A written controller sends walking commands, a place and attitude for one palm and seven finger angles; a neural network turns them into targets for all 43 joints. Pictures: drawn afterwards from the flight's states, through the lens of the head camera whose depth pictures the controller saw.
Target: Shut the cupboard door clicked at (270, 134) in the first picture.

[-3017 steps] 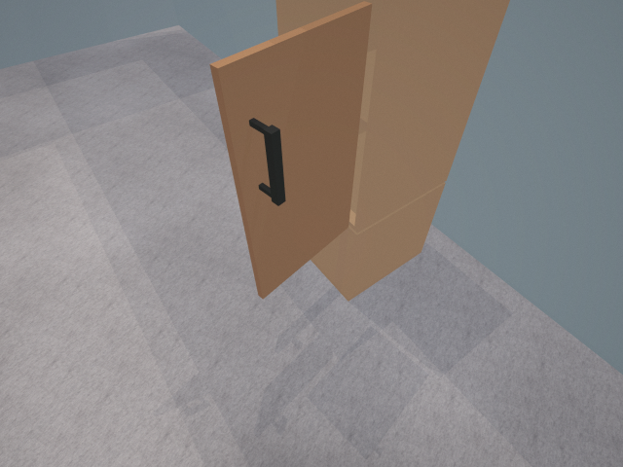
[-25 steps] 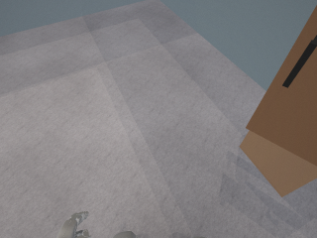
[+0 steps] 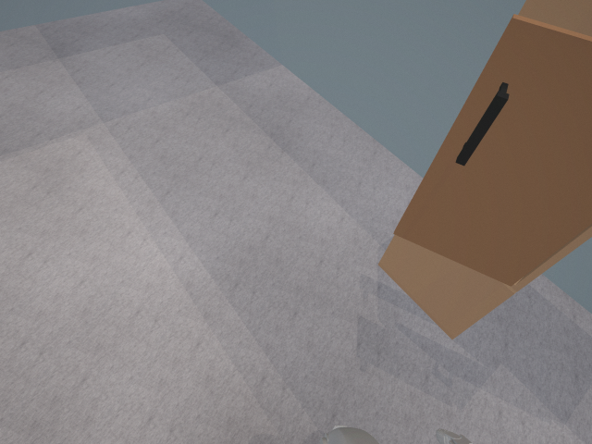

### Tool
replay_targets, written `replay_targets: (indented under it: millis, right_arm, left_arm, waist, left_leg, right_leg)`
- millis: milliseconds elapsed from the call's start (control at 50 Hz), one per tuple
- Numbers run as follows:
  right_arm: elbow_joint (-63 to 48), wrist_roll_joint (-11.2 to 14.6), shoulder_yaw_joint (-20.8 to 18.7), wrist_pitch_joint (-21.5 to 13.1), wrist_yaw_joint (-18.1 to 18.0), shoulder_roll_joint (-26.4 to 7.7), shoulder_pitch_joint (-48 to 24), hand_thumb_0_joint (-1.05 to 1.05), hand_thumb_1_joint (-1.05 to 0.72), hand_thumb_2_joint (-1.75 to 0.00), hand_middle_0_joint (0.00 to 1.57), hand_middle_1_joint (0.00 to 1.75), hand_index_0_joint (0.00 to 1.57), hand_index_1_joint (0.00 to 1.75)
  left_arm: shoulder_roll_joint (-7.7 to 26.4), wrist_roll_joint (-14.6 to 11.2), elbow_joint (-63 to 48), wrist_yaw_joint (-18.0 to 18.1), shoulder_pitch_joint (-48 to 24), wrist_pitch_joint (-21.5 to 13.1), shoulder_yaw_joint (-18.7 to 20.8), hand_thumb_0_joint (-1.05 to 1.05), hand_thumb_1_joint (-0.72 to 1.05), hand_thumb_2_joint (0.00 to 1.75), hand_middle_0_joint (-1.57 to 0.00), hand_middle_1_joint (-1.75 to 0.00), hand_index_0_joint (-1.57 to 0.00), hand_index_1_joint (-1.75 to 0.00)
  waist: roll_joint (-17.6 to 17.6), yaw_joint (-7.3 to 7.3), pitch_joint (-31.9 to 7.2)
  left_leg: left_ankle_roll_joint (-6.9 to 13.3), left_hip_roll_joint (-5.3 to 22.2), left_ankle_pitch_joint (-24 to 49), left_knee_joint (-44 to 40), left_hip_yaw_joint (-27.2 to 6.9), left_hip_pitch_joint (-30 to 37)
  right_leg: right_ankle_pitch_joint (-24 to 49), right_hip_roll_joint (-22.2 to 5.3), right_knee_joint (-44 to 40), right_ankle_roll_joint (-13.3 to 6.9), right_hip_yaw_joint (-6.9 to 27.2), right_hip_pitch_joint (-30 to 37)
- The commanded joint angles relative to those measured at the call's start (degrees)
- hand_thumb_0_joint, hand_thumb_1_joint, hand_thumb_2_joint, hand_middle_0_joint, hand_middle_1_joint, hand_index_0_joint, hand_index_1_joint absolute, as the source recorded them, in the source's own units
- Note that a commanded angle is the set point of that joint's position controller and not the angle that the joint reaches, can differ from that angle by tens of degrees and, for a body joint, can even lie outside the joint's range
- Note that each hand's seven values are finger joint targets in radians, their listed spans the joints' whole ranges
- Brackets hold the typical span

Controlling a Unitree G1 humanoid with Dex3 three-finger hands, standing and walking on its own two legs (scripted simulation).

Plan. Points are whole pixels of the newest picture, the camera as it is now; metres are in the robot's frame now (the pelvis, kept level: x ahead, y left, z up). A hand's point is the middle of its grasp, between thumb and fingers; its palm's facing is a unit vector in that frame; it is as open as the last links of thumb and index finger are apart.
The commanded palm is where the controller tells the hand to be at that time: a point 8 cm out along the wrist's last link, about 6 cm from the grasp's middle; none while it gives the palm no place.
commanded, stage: turn to face it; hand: left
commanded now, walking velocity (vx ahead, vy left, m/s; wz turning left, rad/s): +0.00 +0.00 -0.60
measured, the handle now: (481, 125) +0.66 -0.29 +0.07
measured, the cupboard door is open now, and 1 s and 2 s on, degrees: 25 25 25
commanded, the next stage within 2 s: take the last steps up to it in 0.60 s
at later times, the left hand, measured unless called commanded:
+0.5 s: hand (218, 431) +0.15 +0.12 -0.15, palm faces -0.26 -0.92 -0.28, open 7.4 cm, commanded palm none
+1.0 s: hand (208, 429) +0.16 +0.13 -0.17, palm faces -0.37 -0.91 -0.17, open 7.4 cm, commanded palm none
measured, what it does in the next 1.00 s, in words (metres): steps on the spot, turning right: right foot, then left foot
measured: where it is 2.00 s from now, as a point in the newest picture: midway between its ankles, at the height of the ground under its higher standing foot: outside the picture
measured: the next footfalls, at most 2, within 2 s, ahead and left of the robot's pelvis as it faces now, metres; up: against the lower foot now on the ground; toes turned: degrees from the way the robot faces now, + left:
right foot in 0.32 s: +0.02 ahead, -0.15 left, +0.00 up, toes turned -16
left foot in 0.76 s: +0.09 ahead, +0.08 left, +0.00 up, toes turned -16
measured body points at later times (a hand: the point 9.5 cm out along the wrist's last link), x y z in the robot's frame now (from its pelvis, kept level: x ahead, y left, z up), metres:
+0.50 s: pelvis +0.00 -0.04 +0.00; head +0.02 -0.08 +0.44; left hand +0.17 +0.17 -0.12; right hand -0.04 -0.31 -0.16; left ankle +0.01 +0.10 -0.66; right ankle -0.02 -0.14 -0.74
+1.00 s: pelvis +0.03 -0.04 +0.01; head +0.06 -0.02 +0.46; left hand +0.18 +0.18 -0.15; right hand -0.05 -0.26 -0.13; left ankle +0.05 +0.09 -0.74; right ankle -0.03 -0.17 -0.65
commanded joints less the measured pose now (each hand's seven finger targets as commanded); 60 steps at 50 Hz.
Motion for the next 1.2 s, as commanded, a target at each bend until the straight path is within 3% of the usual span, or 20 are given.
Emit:
replay_targets:
  millis: [0, 180, 260, 280, 300, 320, 340, 360, 460, 620, 700, 720, 740, 760, 780, 880, 1000, 1100, 1140, 1180]
  right_arm:
    - [-2.44, 0.04, -3.51, -0.87, -1.54, -11.42, 3.49, 0.00, -0.90, -0.90, 0.20, 0.30, 0.20, 0.30]
    - [0.42, -0.17, -4.76, -0.36, -0.57, -13.00, 6.79, 0.00, -0.90, -0.90, 0.20, 0.30, 0.20, 0.30]
    - [0.62, 0.32, -5.16, -0.07, 0.01, -13.67, 4.11, 0.00, -0.90, -0.90, 0.20, 0.30, 0.20, 0.30]
    - [0.14, 0.92, -4.87, 0.00, 0.38, -11.56, 4.02, 0.00, -0.90, -0.90, 0.20, 0.30, 0.20, 0.30]
    - [-2.41, 1.15, -3.48, 0.07, 0.57, -6.50, 1.48, 0.00, -0.90, -0.90, 0.20, 0.30, 0.20, 0.30]
    - [-2.72, 1.16, -3.36, 1.27, 0.00, -8.52, 0.49, 0.00, -0.90, -0.90, 0.20, 0.30, 0.20, 0.30]
    - [-2.61, 1.11, -3.55, 1.73, 0.13, -8.00, 0.00, 0.00, -0.90, -0.90, 0.20, 0.30, 0.20, 0.30]
    - [-1.25, 0.98, -3.53, 1.59, -0.03, -7.51, 1.14, 0.00, -0.90, -0.90, 0.20, 0.30, 0.20, 0.30]
    - [2.75, 0.58, -3.55, 1.88, 0.80, -6.92, 5.85, 0.00, -0.90, -0.90, 0.20, 0.30, 0.20, 0.30]
    - [1.72, 1.01, -3.12, 1.09, 0.26, -5.24, 1.95, 0.00, -0.90, -0.90, 0.20, 0.30, 0.20, 0.30]
    - [4.62, 1.08, -2.64, -0.04, -0.34, -4.74, 8.77, 0.00, -0.90, -0.90, 0.20, 0.30, 0.20, 0.30]
    - [5.03, 0.70, -2.93, -0.84, -0.56, -7.36, 10.41, 0.00, -0.90, -0.90, 0.20, 0.30, 0.20, 0.30]
    - [4.95, -0.17, -4.06, -1.00, -0.64, -12.60, 11.65, 0.00, -0.90, -0.90, 0.20, 0.30, 0.20, 0.30]
    - [4.39, -0.86, -4.63, -0.67, -1.02, -15.49, 13.38, 0.00, -0.90, -0.90, 0.20, 0.30, 0.20, 0.30]
    - [3.92, -0.86, -4.49, -0.66, -1.16, -15.00, 11.73, 0.00, -0.90, -0.90, 0.20, 0.30, 0.20, 0.30]
    - [4.13, -0.51, -3.17, -2.64, -1.45, -9.96, 9.57, 0.00, -0.90, -0.90, 0.20, 0.30, 0.20, 0.30]
    - [7.53, -0.54, -3.93, -3.17, -1.24, -9.99, 16.03, 0.00, -0.90, -0.90, 0.20, 0.30, 0.20, 0.30]
    - [8.50, -0.85, -4.78, -2.84, -0.56, -11.83, 14.34, 0.00, -0.90, -0.90, 0.20, 0.30, 0.20, 0.30]
    - [8.73, -0.68, -4.96, -2.63, -0.36, -12.23, 12.54, 0.00, -0.90, -0.90, 0.20, 0.30, 0.20, 0.30]
    - [8.37, 0.17, -4.52, -2.70, 0.25, -10.66, 9.87, 0.00, -0.90, -0.90, 0.20, 0.30, 0.20, 0.30]
  left_arm:
    - [2.98, 0.07, -5.26, -0.94, -1.85, -1.31, 1.10, 0.00, 0.90, 0.90, -0.20, -0.30, -0.20, -0.30]
    - [1.33, 0.16, -6.06, -1.14, -6.22, -1.47, 0.20, 0.00, 0.90, 0.90, -0.20, -0.30, -0.20, -0.30]
    - [3.02, 0.21, -4.12, -0.63, 0.26, -2.38, 0.57, 0.00, 0.90, 0.90, -0.20, -0.30, -0.20, -0.30]
    - [6.93, 0.64, -2.74, -0.12, 4.70, -3.11, 1.20, 0.00, 0.90, 0.90, -0.20, -0.30, -0.20, -0.30]
    - [13.11, 0.91, -1.64, 0.84, 7.71, -3.84, 2.31, 0.00, 0.90, 0.90, -0.20, -0.30, -0.20, -0.30]
    - [13.86, -0.13, -1.18, 1.51, 9.31, -3.67, 1.97, 0.00, 0.90, 0.90, -0.20, -0.30, -0.20, -0.30]
    - [12.33, -0.13, -1.89, 1.98, 6.82, -3.34, 1.78, 0.00, 0.90, 0.90, -0.20, -0.30, -0.20, -0.30]
    - [10.40, 0.23, -2.72, 2.48, 2.66, -3.62, 1.76, 0.00, 0.90, 0.90, -0.20, -0.30, -0.20, -0.30]
    - [6.28, 0.08, -4.21, 2.37, -3.12, -4.26, 0.03, 0.00, 0.90, 0.90, -0.20, -0.30, -0.20, -0.30]
    - [6.69, 0.62, -1.51, 2.21, 0.96, -4.14, 0.84, 0.00, 0.90, 0.90, -0.20, -0.30, -0.20, -0.30]
    - [5.19, -0.20, -0.91, 2.19, -1.11, -3.59, 0.65, 0.00, 0.90, 0.90, -0.20, -0.30, -0.20, -0.30]
    - [2.63, -0.59, -1.27, 1.88, -0.69, -3.41, 0.09, 0.00, 0.90, 0.90, -0.20, -0.30, -0.20, -0.30]
    - [-0.13, -0.80, -1.66, 1.16, 0.63, -3.28, -0.43, 0.00, 0.90, 0.90, -0.20, -0.30, -0.20, -0.30]
    - [0.80, -0.10, -3.23, 0.76, -2.21, -3.05, -0.17, 0.00, 0.90, 0.90, -0.20, -0.30, -0.20, -0.30]
    - [2.18, 0.64, -3.48, 0.16, -3.72, -2.73, 0.44, 0.00, 0.90, 0.90, -0.20, -0.30, -0.20, -0.30]
    - [0.87, 0.87, -0.65, -1.76, -1.05, -2.97, 0.64, 0.00, 0.90, 0.90, -0.20, -0.30, -0.20, -0.30]
    - [-0.63, 0.80, -1.48, -2.42, -6.27, -3.05, -0.39, 0.00, 0.90, 0.90, -0.20, -0.30, -0.20, -0.30]
    - [-0.71, 0.50, -1.11, -2.75, -7.62, -3.68, -0.73, 0.00, 0.90, 0.90, -0.20, -0.30, -0.20, -0.30]
    - [0.56, 0.45, 0.21, -2.60, -4.22, -4.05, -0.22, 0.00, 0.90, 0.90, -0.20, -0.30, -0.20, -0.30]
    - [5.06, 0.72, 5.06, -1.84, 9.81, -5.14, 1.09, 0.00, 0.90, 0.90, -0.20, -0.30, -0.20, -0.30]
  waist:
    - [12.42, -1.88, -6.89]
    - [16.34, -3.81, -5.59]
    - [11.53, 0.37, -6.92]
    - [1.91, 2.29, -9.28]
    - [-15.69, 4.00, -8.41]
    - [-12.95, 4.46, -9.07]
    - [-6.80, 3.05, -5.55]
    - [-12.36, 1.16, -5.77]
    - [-5.33, -2.73, -6.85]
    - [-5.91, -0.27, -5.87]
    - [-4.60, -3.54, -7.28]
    - [2.79, -3.87, -7.80]
    - [16.36, -4.12, -7.27]
    - [17.87, -6.12, -4.12]
    - [12.60, -5.49, -0.97]
    - [11.83, -2.71, -0.91]
    - [12.40, -5.06, -0.24]
    - [14.94, -4.65, 0.36]
    - [12.73, -2.43, -0.89]
    - [2.47, 4.60, -6.48]
  left_leg:
    - [5.22, 13.95, 35.47, -8.91, -5.78, 13.60]
    - [5.65, 16.28, 31.73, -7.05, -0.61, 11.67]
    - [1.30, 15.17, 21.32, 1.37, 2.18, 3.05]
    - [-2.04, 10.82, 11.21, 11.11, 5.75, -3.01]
    - [-5.04, 0.90, -19.42, 25.54, 6.72, -18.67]
    - [-4.51, 0.93, -21.71, 33.86, -2.37, -18.68]
    - [-4.18, 1.81, -17.44, 36.41, -4.88, -19.69]
    - [-4.39, 2.04, -14.51, 37.51, -5.73, -22.18]
    - [-5.58, 1.23, -3.34, 32.71, -4.54, -14.20]
    - [-4.97, -0.83, -7.69, 14.93, -4.07, -10.54]
    - [-4.03, -1.98, 5.44, -5.09, -3.13, 6.04]
    - [-2.60, 3.00, 4.37, -11.42, -8.29, 11.48]
    - [1.81, 14.73, -2.68, -15.64, -22.92, 13.85]
    - [7.34, 22.54, -11.45, -20.92, -31.71, 9.99]
    - [8.32, 22.75, -16.54, -22.95, -30.31, 5.68]
    - [3.83, 14.15, 2.58, -19.48, -12.71, 9.48]
    - [5.15, 15.74, 10.35, -18.63, -7.34, 14.22]
    - [4.62, 15.95, 10.20, -16.09, -3.79, 8.51]
    - [3.53, 15.37, 8.77, -12.57, -3.49, 3.69]
    - [-0.38, 8.79, 7.93, 5.03, 3.84, -6.53]
  right_leg:
    - [2.26, -3.53, 5.47, 1.48, -1.65, -6.28]
    - [2.32, -3.95, -13.47, 0.06, -6.91, 2.24]
    - [16.10, -3.41, -32.51, -2.27, -7.15, 18.19]
    - [24.53, -9.68, -38.35, -4.46, 0.25, 26.26]
    - [43.13, -23.34, -40.77, -10.88, 20.36, 31.75]
    - [43.34, -27.04, -41.88, -15.72, 22.09, 26.36]
    - [36.57, -25.40, -42.83, -16.28, 18.65, 22.79]
    - [32.85, -22.16, -42.83, -15.35, 18.99, 23.35]
    - [30.02, -15.49, -42.78, -12.03, 7.33, 16.98]
    - [31.36, -16.82, -41.75, -14.52, 13.80, 19.24]
    - [23.82, -12.38, -37.22, -9.41, 11.96, 11.64]
    - [14.18, -7.65, -33.27, -6.61, 8.84, 6.52]
    - [0.18, -0.52, -22.67, -3.79, 1.44, -1.67]
    - [-6.81, 0.36, -10.53, -2.98, -1.81, -5.89]
    - [-3.52, -2.44, -3.38, -3.31, 1.26, -6.79]
    - [8.94, -4.28, 3.03, -1.34, -0.47, -9.46]
    - [11.87, -6.65, -7.07, -0.44, -3.13, -10.66]
    - [10.64, -5.29, -21.35, -1.50, -6.98, 0.99]
    - [12.59, -4.05, -27.35, -2.44, -7.74, 10.87]
    - [13.18, -5.55, -35.87, -4.76, -4.44, 31.51]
